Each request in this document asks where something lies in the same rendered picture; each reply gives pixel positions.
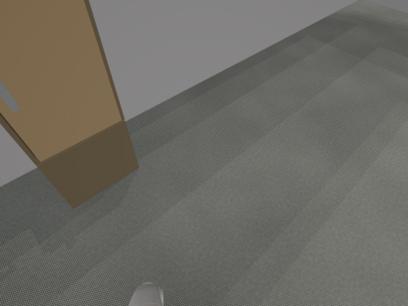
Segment handle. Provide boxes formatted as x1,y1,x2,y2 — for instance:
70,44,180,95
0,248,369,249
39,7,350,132
0,80,20,112

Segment left robot thigh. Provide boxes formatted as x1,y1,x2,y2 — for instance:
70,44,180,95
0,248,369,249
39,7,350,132
128,284,163,306

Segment cupboard door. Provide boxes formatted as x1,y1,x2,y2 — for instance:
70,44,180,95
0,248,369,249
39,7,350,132
0,0,122,162

